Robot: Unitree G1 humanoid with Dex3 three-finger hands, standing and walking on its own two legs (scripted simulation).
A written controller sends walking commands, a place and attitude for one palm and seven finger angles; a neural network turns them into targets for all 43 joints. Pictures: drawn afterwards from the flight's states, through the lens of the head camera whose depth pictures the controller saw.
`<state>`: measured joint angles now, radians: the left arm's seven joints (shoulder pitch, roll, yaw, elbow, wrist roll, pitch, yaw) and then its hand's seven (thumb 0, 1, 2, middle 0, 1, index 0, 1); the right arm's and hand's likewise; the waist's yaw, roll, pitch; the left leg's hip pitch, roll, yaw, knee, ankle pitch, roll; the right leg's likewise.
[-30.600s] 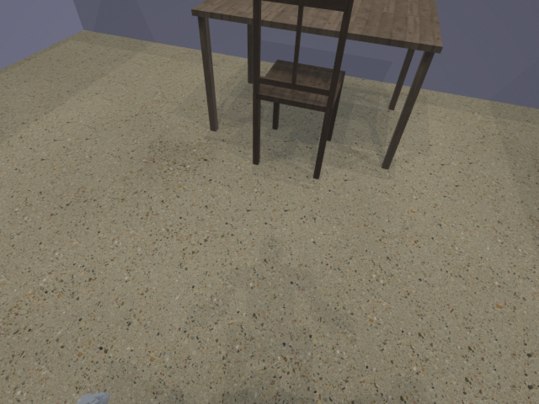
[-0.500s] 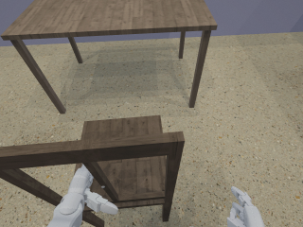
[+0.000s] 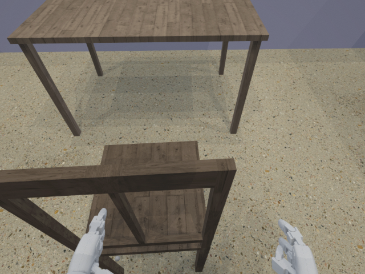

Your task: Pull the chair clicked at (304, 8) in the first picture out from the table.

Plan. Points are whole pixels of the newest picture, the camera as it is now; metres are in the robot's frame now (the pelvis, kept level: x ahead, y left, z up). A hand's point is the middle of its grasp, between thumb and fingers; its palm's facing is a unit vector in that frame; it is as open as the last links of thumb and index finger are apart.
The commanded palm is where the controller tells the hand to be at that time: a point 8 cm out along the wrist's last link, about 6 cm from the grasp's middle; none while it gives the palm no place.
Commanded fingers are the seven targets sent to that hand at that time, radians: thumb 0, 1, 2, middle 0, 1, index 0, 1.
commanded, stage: draw the fingers out of the gap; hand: left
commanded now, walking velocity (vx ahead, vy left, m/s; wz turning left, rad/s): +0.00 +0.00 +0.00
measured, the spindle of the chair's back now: (131, 220) +0.25 +0.13 -0.03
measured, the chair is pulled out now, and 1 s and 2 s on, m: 0.62 0.62 0.62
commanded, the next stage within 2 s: draw the hand back to the body in 0.34 s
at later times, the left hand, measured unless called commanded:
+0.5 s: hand out of the picture +0.11 +0.14 -0.02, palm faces +0.00 -0.99 -0.14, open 17.5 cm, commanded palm +0.08 +0.19 +0.01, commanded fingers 0.00 -0.55 0.20 0.00 0.00 0.00 0.00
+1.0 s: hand (68, 264) +0.14 +0.19 +0.08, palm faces +0.08 -0.98 -0.17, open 17.3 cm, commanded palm +0.10 +0.24 +0.10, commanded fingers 0.00 -0.26 0.34 -0.04 -0.06 -0.04 -0.06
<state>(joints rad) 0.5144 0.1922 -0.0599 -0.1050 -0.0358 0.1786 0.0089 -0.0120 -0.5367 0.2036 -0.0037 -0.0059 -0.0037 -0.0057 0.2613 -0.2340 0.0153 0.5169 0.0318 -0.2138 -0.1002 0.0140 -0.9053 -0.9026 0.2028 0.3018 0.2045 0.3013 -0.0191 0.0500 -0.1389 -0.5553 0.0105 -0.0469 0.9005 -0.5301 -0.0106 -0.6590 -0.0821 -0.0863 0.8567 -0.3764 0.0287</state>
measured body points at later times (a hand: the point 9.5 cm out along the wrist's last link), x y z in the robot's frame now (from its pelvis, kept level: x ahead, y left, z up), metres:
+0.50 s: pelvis -0.01 +0.00 -0.02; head +0.01 +0.00 +0.43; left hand +0.10 +0.19 -0.01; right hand +0.18 -0.22 -0.07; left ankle -0.05 +0.13 -0.69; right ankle +0.02 -0.14 -0.69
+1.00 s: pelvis -0.02 +0.00 -0.01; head -0.01 -0.01 +0.44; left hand +0.13 +0.24 +0.09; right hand +0.17 -0.23 -0.07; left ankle -0.05 +0.13 -0.69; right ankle +0.02 -0.14 -0.69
